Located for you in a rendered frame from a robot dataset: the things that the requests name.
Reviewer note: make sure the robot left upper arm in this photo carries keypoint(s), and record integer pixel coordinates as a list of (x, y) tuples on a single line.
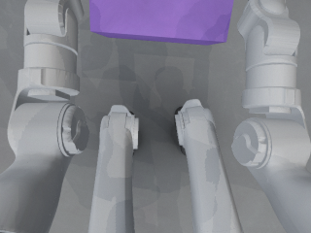
[(44, 138)]

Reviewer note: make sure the robot left thigh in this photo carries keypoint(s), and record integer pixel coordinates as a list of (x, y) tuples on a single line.
[(112, 200)]

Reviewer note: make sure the left robot shin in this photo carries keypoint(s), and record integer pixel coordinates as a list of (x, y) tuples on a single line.
[(115, 109)]

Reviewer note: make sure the robot left forearm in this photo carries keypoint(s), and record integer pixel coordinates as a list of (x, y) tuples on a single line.
[(50, 41)]

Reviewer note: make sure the robot right forearm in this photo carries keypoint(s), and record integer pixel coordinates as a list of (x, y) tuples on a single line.
[(271, 45)]

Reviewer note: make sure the carton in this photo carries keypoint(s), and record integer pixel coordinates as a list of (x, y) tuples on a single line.
[(195, 22)]

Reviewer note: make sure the robot right upper arm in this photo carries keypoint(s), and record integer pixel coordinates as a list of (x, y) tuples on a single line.
[(276, 151)]

